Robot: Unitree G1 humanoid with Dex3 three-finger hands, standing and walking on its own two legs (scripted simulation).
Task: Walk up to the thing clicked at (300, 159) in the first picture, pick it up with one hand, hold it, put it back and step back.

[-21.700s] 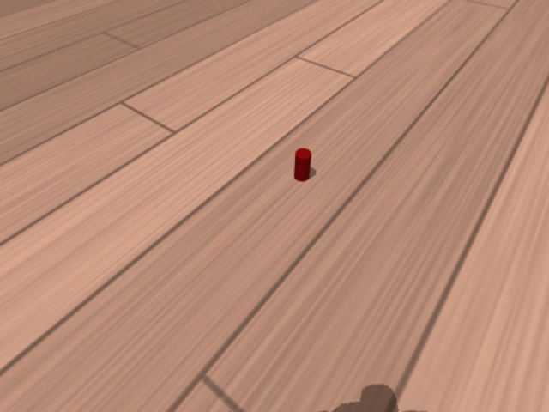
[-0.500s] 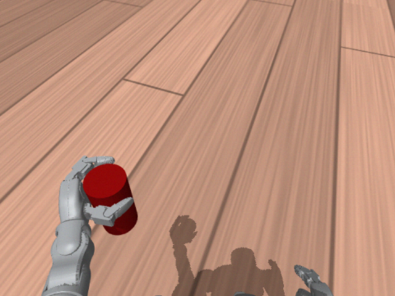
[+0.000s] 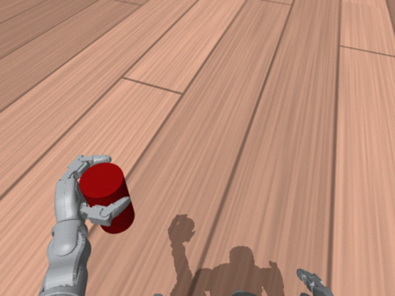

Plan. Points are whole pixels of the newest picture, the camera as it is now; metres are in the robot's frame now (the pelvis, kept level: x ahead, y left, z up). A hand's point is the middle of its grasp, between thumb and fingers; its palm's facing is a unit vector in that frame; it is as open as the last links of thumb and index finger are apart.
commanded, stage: hold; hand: left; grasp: from the side
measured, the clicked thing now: (110, 200) +0.32 +0.19 -0.01
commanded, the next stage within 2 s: crouch in 1.38 s
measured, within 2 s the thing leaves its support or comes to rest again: neither
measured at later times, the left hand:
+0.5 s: hand (103, 186) +0.33 +0.19 +0.04, palm faces +0.21 -0.98 -0.03, open 10.9 cm
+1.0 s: hand (105, 189) +0.32 +0.18 +0.04, palm faces +0.20 -0.98 -0.04, open 10.9 cm
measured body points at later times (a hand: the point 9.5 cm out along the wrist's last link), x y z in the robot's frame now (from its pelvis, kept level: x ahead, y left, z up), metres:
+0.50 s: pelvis +0.00 +0.01 +0.00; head +0.03 +0.02 +0.45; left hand +0.31 +0.24 +0.05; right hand +0.12 -0.23 -0.11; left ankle +0.02 +0.13 -0.70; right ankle +0.03 -0.13 -0.70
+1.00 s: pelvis +0.00 +0.00 +0.00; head +0.03 +0.01 +0.45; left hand +0.31 +0.24 +0.04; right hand +0.12 -0.23 -0.11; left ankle +0.02 +0.13 -0.70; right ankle +0.03 -0.13 -0.70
